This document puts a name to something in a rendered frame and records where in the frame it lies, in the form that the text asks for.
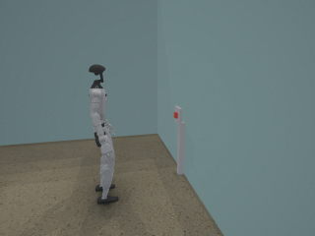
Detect right robot upper arm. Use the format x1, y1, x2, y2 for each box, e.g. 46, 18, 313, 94
90, 88, 102, 119

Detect panel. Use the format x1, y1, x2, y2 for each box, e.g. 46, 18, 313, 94
174, 105, 185, 175

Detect robot right shin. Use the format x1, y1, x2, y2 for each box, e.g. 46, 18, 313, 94
101, 167, 114, 200

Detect right robot hand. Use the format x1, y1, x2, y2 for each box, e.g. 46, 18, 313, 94
100, 143, 115, 164

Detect right robot forearm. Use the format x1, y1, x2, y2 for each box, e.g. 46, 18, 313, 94
92, 113, 107, 145

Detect right robot foot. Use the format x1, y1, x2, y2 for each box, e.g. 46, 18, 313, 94
96, 195, 119, 205

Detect left robot forearm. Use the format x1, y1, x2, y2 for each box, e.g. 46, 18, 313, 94
103, 118, 108, 126

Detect left robot hand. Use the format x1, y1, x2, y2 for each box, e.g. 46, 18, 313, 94
105, 123, 115, 136

